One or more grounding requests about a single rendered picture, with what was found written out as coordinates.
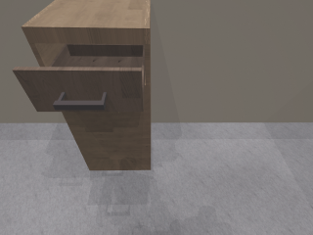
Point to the cabinet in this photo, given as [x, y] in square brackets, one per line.
[120, 141]

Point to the drawer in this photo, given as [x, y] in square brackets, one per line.
[85, 72]

